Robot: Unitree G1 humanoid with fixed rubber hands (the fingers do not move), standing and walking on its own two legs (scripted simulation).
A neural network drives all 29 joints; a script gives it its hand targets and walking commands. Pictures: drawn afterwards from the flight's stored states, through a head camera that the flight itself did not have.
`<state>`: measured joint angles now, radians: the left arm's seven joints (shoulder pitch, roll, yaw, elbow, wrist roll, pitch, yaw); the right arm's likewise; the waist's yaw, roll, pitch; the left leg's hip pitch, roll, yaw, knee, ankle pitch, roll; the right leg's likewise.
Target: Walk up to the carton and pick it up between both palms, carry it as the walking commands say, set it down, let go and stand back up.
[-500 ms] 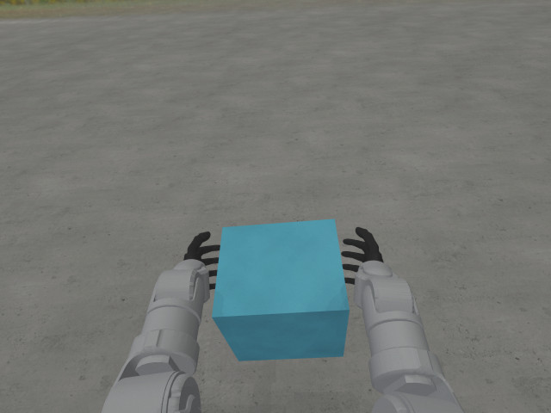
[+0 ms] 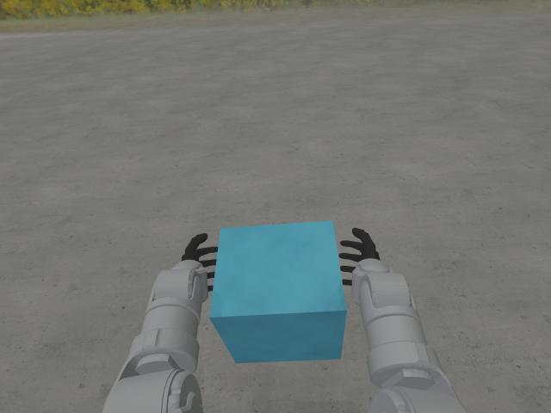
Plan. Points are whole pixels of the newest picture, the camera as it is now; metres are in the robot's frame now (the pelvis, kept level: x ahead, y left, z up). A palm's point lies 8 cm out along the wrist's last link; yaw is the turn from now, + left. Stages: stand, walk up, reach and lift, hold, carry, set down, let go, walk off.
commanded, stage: reach and lift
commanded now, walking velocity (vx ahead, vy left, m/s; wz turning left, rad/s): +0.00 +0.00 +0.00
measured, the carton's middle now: (282, 295) +0.34 +0.01 -0.02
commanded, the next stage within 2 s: hold in 0.52 s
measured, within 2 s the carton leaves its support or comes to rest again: neither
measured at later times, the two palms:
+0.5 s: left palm (190, 289) +0.30 +0.15 +0.06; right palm (370, 273) +0.30 -0.13 +0.07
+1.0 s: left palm (191, 294) +0.29 +0.15 +0.06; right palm (369, 271) +0.30 -0.12 +0.08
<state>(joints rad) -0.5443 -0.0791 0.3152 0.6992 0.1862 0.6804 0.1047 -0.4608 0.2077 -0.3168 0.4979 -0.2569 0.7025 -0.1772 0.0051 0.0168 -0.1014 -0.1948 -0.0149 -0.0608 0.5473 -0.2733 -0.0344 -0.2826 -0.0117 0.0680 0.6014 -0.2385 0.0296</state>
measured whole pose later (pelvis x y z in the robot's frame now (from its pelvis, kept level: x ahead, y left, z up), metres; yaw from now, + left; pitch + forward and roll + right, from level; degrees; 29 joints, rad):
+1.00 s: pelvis -0.01 +0.00 +0.00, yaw +0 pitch -5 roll +1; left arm -0.44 -0.09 0.23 0.58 0.19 0.73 0.09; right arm -0.45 0.22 -0.27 0.43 -0.26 0.72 -0.23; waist 0.01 0.01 -0.10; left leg -0.21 -0.01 -0.06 0.56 -0.30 -0.03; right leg -0.29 -0.01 0.07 0.59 -0.24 0.03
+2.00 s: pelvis -0.17 +0.05 +0.01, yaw +17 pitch +4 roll -5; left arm -0.42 -0.19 0.12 -0.23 0.15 1.29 0.27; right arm -0.43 0.21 -0.17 -0.21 -0.21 1.18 -0.18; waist 0.01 0.06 0.00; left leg -0.50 -0.03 -0.16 0.47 -0.04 0.02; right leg -0.47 0.07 -0.01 0.97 -0.50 0.07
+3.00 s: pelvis -0.47 -0.03 +0.02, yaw +49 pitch +6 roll -7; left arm -0.42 -0.21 0.10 -0.17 0.15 1.21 0.28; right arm -0.42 0.20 -0.21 -0.22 -0.21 1.19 -0.18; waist 0.03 0.08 0.02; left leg -0.45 -0.09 -0.19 0.27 0.10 -0.09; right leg -0.43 0.09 -0.11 0.80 -0.45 0.01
